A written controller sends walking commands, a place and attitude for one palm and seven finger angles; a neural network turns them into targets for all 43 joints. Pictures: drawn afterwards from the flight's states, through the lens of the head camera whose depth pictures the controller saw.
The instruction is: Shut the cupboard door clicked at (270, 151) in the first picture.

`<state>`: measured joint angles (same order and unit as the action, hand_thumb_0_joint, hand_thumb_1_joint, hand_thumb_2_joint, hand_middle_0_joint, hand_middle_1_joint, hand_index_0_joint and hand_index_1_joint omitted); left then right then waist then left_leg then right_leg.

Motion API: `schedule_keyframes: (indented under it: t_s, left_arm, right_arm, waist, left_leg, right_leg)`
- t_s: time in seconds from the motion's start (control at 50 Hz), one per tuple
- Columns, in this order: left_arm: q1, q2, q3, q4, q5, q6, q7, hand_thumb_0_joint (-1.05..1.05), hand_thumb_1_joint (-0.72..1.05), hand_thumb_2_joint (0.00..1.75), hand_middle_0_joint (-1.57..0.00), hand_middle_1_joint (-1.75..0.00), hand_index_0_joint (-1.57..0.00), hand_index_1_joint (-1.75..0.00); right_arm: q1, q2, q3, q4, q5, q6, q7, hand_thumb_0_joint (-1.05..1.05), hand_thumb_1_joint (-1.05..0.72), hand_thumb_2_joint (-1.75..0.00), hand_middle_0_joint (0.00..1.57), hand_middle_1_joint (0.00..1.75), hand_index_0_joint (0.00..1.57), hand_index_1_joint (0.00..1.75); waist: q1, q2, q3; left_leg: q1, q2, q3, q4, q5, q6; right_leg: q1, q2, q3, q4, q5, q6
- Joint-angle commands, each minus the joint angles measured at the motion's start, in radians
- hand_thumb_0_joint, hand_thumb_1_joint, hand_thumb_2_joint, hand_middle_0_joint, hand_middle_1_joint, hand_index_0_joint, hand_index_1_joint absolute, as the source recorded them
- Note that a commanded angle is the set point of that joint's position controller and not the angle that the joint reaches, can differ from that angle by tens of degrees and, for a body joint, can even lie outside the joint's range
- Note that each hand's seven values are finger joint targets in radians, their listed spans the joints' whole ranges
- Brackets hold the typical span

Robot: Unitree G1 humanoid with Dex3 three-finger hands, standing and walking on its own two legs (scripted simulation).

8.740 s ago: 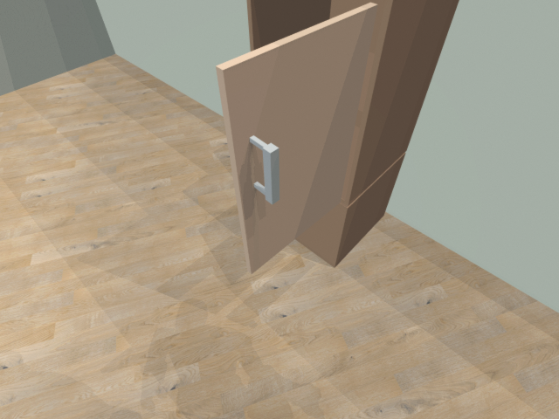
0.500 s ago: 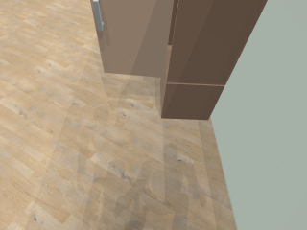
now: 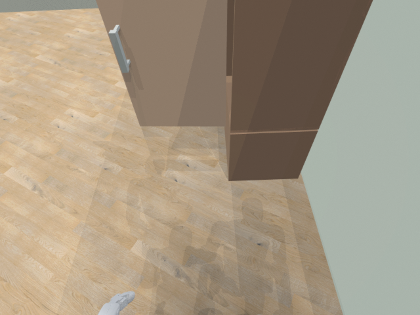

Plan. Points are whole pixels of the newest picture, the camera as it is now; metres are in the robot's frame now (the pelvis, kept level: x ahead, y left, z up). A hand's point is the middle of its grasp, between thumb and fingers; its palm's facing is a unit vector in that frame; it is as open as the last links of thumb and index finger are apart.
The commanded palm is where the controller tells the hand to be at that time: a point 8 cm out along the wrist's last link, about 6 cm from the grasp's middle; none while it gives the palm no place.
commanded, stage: take the last steps up to it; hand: left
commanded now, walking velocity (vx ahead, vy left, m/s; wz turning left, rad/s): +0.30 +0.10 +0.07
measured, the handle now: (121, 49) +0.88 +0.31 +0.05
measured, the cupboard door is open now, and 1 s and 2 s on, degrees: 87 87 87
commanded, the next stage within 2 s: come to a stop and stand still in 0.86 s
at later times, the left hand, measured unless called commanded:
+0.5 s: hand out of the picture +0.10 +0.24 -0.18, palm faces +0.12 -0.98 -0.15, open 7.4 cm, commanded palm none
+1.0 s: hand (132, 192) +0.45 +0.24 -0.15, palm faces -0.01 -0.98 -0.21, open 7.3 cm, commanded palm none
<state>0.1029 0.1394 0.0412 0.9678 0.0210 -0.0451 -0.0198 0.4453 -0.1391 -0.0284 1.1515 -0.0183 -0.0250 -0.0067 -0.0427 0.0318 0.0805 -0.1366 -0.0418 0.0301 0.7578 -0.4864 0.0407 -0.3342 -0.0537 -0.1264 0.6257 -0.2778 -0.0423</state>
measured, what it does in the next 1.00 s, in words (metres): walks ahead: left foot, then right foot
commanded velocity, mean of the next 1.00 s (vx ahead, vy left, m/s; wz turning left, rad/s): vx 0.22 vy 0.05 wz -0.03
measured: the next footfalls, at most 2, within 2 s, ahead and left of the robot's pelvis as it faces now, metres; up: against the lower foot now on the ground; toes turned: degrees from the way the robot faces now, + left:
left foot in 0.40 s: +0.28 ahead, +0.18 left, +0.00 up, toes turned +10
right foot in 0.86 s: +0.41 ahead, -0.04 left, +0.00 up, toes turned -8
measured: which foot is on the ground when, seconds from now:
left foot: up 0.00-0.38, down 0.40-0.88, up 0.90-1.00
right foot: down 0.00-0.40, up 0.42-0.84, down 0.86-1.00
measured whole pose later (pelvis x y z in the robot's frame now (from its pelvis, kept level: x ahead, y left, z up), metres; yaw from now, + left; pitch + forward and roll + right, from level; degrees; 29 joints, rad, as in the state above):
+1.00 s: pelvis +0.36 +0.06 +0.01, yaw -1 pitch +0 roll +1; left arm 0.17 0.15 0.04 1.01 0.01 -0.06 0.01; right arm 0.34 -0.16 -0.04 1.13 -0.02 0.00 0.00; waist -0.03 0.03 0.08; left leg -0.36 0.04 0.07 1.01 -0.44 -0.01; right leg -0.25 -0.03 -0.12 0.50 -0.25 -0.05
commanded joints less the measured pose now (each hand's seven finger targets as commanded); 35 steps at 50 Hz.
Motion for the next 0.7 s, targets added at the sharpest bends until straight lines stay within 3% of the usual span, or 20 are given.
schedule_keyframes:
  t_s: [0.0, 0.02, 0.04, 0.06, 0.1, 0.16, 0.28, 0.3, 0.32, 0.34, 0.36, 0.38, 0.4, 0.42, 0.44, 0.46, 0.48, 0.52, 0.6, 0.68]
  left_arm:
    - [0.238, 0.157, 0.043, 0.028, -0.008, -0.013, 0.037, 0.00, 0.90, 0.90, -0.20, -0.30, -0.20, -0.30]
    - [0.216, 0.118, 0.030, 0.025, -0.007, -0.021, 0.035, 0.00, 0.90, 0.90, -0.20, -0.30, -0.20, -0.30]
    - [0.217, 0.096, 0.025, 0.032, -0.004, -0.027, 0.036, 0.00, 0.90, 0.90, -0.20, -0.30, -0.20, -0.30]
    - [0.215, 0.087, 0.021, 0.036, -0.003, -0.034, 0.035, 0.00, 0.90, 0.90, -0.20, -0.30, -0.20, -0.30]
    - [0.231, 0.076, 0.031, 0.040, 0.001, -0.046, 0.034, 0.00, 0.90, 0.90, -0.20, -0.30, -0.20, -0.30]
    - [0.255, 0.114, 0.031, 0.067, 0.001, -0.052, 0.030, 0.00, 0.90, 0.90, -0.20, -0.30, -0.20, -0.30]
    - [0.284, 0.176, 0.033, 0.113, 0.007, -0.039, 0.029, 0.00, 0.90, 0.90, -0.20, -0.30, -0.20, -0.30]
    - [0.285, 0.179, 0.035, 0.115, 0.007, -0.035, 0.030, 0.00, 0.90, 0.90, -0.20, -0.30, -0.20, -0.30]
    - [0.276, 0.182, 0.036, 0.119, 0.004, -0.030, 0.030, 0.00, 0.90, 0.90, -0.20, -0.30, -0.20, -0.30]
    - [0.268, 0.179, 0.038, 0.120, 0.003, -0.026, 0.029, 0.00, 0.90, 0.90, -0.20, -0.30, -0.20, -0.30]
    - [0.272, 0.151, 0.032, 0.107, 0.000, -0.021, 0.026, 0.00, 0.90, 0.90, -0.20, -0.30, -0.20, -0.30]
    - [0.308, 0.088, 0.023, 0.083, -0.009, -0.017, 0.020, 0.00, 0.90, 0.90, -0.20, -0.30, -0.20, -0.30]
    - [0.251, 0.089, 0.016, 0.045, -0.004, -0.022, 0.024, 0.00, 0.90, 0.90, -0.20, -0.30, -0.20, -0.30]
    - [0.195, 0.078, 0.014, 0.034, -0.004, -0.019, 0.027, 0.00, 0.90, 0.90, -0.20, -0.30, -0.20, -0.30]
    - [0.177, 0.087, 0.017, 0.039, -0.004, -0.015, 0.021, 0.00, 0.90, 0.90, -0.20, -0.30, -0.20, -0.30]
    - [0.185, 0.082, 0.023, 0.056, 0.003, -0.009, 0.014, 0.00, 0.90, 0.90, -0.20, -0.30, -0.20, -0.30]
    - [0.212, 0.065, 0.022, 0.066, 0.007, 0.000, 0.010, 0.00, 0.90, 0.90, -0.20, -0.30, -0.20, -0.30]
    - [0.246, 0.046, 0.019, 0.077, 0.008, 0.015, 0.008, 0.00, 0.90, 0.90, -0.20, -0.30, -0.20, -0.30]
    - [0.202, 0.034, 0.022, 0.046, 0.008, 0.027, 0.007, 0.00, 0.90, 0.90, -0.20, -0.30, -0.20, -0.30]
    - [0.106, 0.050, 0.018, 0.007, 0.005, 0.026, 0.003, 0.00, 0.90, 0.90, -0.20, -0.30, -0.20, -0.30]
  right_arm:
    - [-0.136, -0.088, -0.035, -0.112, -0.001, -0.012, 0.004, 0.00, -0.90, -0.90, 0.20, 0.30, 0.20, 0.30]
    - [-0.120, -0.060, -0.030, -0.100, -0.005, -0.001, 0.010, 0.00, -0.90, -0.90, 0.20, 0.30, 0.20, 0.30]
    - [-0.093, -0.039, -0.030, -0.086, -0.007, 0.007, 0.015, 0.00, -0.90, -0.90, 0.20, 0.30, 0.20, 0.30]
    - [-0.067, -0.036, -0.029, -0.078, -0.010, 0.014, 0.018, 0.00, -0.90, -0.90, 0.20, 0.30, 0.20, 0.30]
    - [-0.073, -0.021, -0.032, -0.086, -0.012, 0.020, 0.023, 0.00, -0.90, -0.90, 0.20, 0.30, 0.20, 0.30]
    - [-0.155, -0.023, -0.031, -0.126, -0.008, 0.015, 0.034, 0.00, -0.90, -0.90, 0.20, 0.30, 0.20, 0.30]
    - [-0.315, -0.053, -0.025, -0.194, -0.003, -0.007, 0.051, 0.00, -0.90, -0.90, 0.20, 0.30, 0.20, 0.30]
    - [-0.312, -0.063, -0.025, -0.197, -0.003, -0.012, 0.049, 0.00, -0.90, -0.90, 0.20, 0.30, 0.20, 0.30]
    - [-0.282, -0.078, -0.027, -0.187, -0.004, -0.017, 0.045, 0.00, -0.90, -0.90, 0.20, 0.30, 0.20, 0.30]
    - [-0.201, -0.104, -0.034, -0.161, -0.008, -0.023, 0.038, 0.00, -0.90, -0.90, 0.20, 0.30, 0.20, 0.30]
    - [-0.061, -0.173, -0.049, -0.124, -0.014, -0.029, 0.025, 0.00, -0.90, -0.90, 0.20, 0.30, 0.20, 0.30]
    - [0.061, -0.292, -0.080, -0.101, -0.027, -0.032, 0.008, 0.00, -0.90, -0.90, 0.20, 0.30, 0.20, 0.30]
    - [0.103, -0.315, -0.080, -0.096, -0.018, -0.022, -0.002, 0.00, -0.90, -0.90, 0.20, 0.30, 0.20, 0.30]
    - [0.027, -0.288, -0.072, -0.108, -0.013, -0.023, -0.008, 0.00, -0.90, -0.90, 0.20, 0.30, 0.20, 0.30]
    - [-0.062, -0.236, -0.057, -0.138, -0.007, -0.027, -0.011, 0.00, -0.90, -0.90, 0.20, 0.30, 0.20, 0.30]
    - [-0.112, -0.186, -0.044, -0.149, -0.009, -0.034, -0.012, 0.00, -0.90, -0.90, 0.20, 0.30, 0.20, 0.30]
    - [-0.133, -0.159, -0.033, -0.151, -0.009, -0.042, -0.015, 0.00, -0.90, -0.90, 0.20, 0.30, 0.20, 0.30]
    - [-0.137, -0.135, -0.025, -0.142, -0.006, -0.052, -0.017, 0.00, -0.90, -0.90, 0.20, 0.30, 0.20, 0.30]
    - [-0.114, -0.124, -0.033, -0.135, -0.008, -0.054, -0.015, 0.00, -0.90, -0.90, 0.20, 0.30, 0.20, 0.30]
    - [-0.085, -0.134, -0.028, -0.112, -0.011, -0.047, -0.012, 0.00, -0.90, -0.90, 0.20, 0.30, 0.20, 0.30]
  waist:
    - [0.105, -0.120, 0.031]
    - [0.079, -0.122, 0.038]
    - [0.065, -0.162, 0.029]
    - [0.045, -0.163, 0.016]
    - [0.038, -0.154, 0.001]
    - [0.054, -0.130, -0.014]
    - [0.082, -0.197, 0.013]
    - [0.076, -0.214, 0.011]
    - [0.051, -0.201, 0.007]
    - [0.007, -0.136, -0.030]
    - [-0.051, -0.013, -0.114]
    - [-0.081, 0.237, -0.213]
    - [-0.096, 0.216, -0.228]
    - [-0.071, 0.170, -0.194]
    - [-0.034, 0.133, -0.125]
    - [-0.006, 0.092, -0.071]
    - [0.019, 0.096, -0.045]
    - [0.045, 0.087, -0.057]
    - [0.056, 0.028, -0.031]
    - [0.042, 0.053, 0.001]
  left_leg:
    - [-0.510, 0.127, -0.084, 0.458, 0.130, -0.021]
    - [-0.461, 0.140, -0.068, 0.422, 0.196, -0.034]
    - [-0.425, 0.146, -0.048, 0.381, 0.223, -0.043]
    - [-0.414, 0.150, -0.033, 0.343, 0.249, -0.056]
    - [-0.421, 0.155, -0.004, 0.259, 0.281, -0.074]
    - [-0.436, 0.150, 0.028, 0.112, 0.301, -0.083]
    - [-0.349, 0.104, 0.081, -0.121, 0.268, -0.062]
    - [-0.301, 0.095, 0.086, -0.159, 0.265, -0.054]
    - [-0.211, 0.073, 0.109, -0.211, 0.282, -0.048]
    - [-0.043, 0.051, 0.128, -0.277, 0.303, -0.041]
    - [0.177, 0.121, 0.054, -0.298, 0.303, -0.013]
    - [0.354, 0.377, -0.291, -0.359, 0.324, 0.083]
    - [0.323, 0.473, -0.407, -0.456, 0.315, 0.159]
    - [0.220, 0.475, -0.382, -0.490, 0.218, 0.172]
    - [0.107, 0.446, -0.330, -0.519, 0.174, 0.158]
    - [0.014, 0.410, -0.250, -0.547, 0.192, 0.127]
    - [-0.027, 0.380, -0.182, -0.562, 0.244, 0.109]
    - [-0.040, 0.342, -0.090, -0.573, 0.351, 0.107]
    - [-0.034, 0.326, -0.026, -0.606, 0.388, 0.129]
    - [-0.005, 0.324, -0.004, -0.593, 0.430, 0.138]
  right_leg:
    - [0.237, -0.372, 0.444, -0.444, -0.099, -0.136]
    - [0.159, -0.320, 0.329, -0.462, -0.041, -0.097]
    - [0.134, -0.284, 0.257, -0.470, 0.006, -0.082]
    - [0.120, -0.267, 0.196, -0.477, 0.054, -0.074]
    - [0.146, -0.252, 0.134, -0.473, 0.159, -0.077]
    - [0.213, -0.250, 0.098, -0.454, 0.262, -0.089]
    - [0.256, -0.265, 0.081, -0.388, 0.308, -0.074]
    - [0.250, -0.266, 0.082, -0.361, 0.316, -0.067]
    - [0.218, -0.250, 0.061, -0.314, 0.334, -0.053]
    - [0.145, -0.218, 0.033, -0.195, 0.344, -0.035]
    - [0.032, -0.162, -0.009, 0.020, 0.273, -0.010]
    - [-0.186, -0.016, -0.075, 0.316, -0.153, 0.037]
    - [-0.267, 0.011, 0.019, 0.540, -0.334, 0.019]
    - [-0.320, -0.031, 0.079, 0.659, -0.278, 0.007]
    - [-0.329, -0.071, 0.108, 0.686, -0.181, 0.008]
    - [-0.305, -0.091, 0.118, 0.669, -0.108, 0.014]
    - [-0.277, -0.099, 0.118, 0.629, -0.075, 0.023]
    - [-0.238, -0.090, 0.106, 0.554, -0.035, 0.032]
    - [-0.223, -0.086, 0.090, 0.372, 0.041, 0.042]
    - [-0.173, -0.068, 0.065, 0.170, 0.058, 0.036]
